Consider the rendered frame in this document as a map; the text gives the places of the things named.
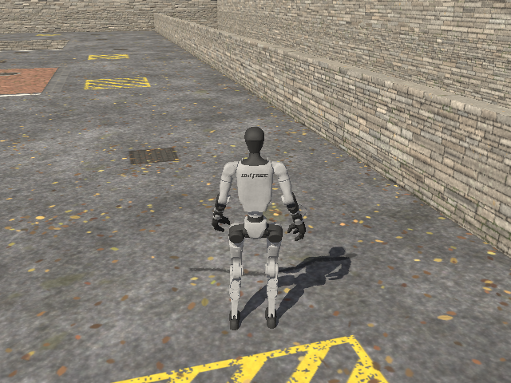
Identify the right robot upper arm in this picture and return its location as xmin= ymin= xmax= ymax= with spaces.
xmin=271 ymin=161 xmax=295 ymax=205

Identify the left robot forearm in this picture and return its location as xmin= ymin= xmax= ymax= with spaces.
xmin=213 ymin=193 xmax=226 ymax=220

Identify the left robot upper arm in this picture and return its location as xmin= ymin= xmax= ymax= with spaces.
xmin=218 ymin=161 xmax=238 ymax=205

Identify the right robot forearm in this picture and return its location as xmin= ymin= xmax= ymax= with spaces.
xmin=287 ymin=192 xmax=303 ymax=225

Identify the left robot hand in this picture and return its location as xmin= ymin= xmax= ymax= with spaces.
xmin=212 ymin=216 xmax=230 ymax=232

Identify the robot right foot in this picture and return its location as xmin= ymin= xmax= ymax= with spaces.
xmin=265 ymin=307 xmax=277 ymax=329

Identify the right robot shin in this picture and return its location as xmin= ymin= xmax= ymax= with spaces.
xmin=267 ymin=263 xmax=279 ymax=318

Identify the right robot hand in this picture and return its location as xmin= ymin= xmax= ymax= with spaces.
xmin=287 ymin=222 xmax=306 ymax=241

